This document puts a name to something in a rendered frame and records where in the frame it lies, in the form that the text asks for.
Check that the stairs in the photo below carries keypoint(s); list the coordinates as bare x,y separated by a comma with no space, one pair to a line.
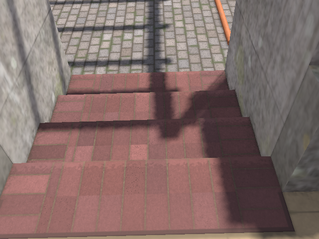
140,116

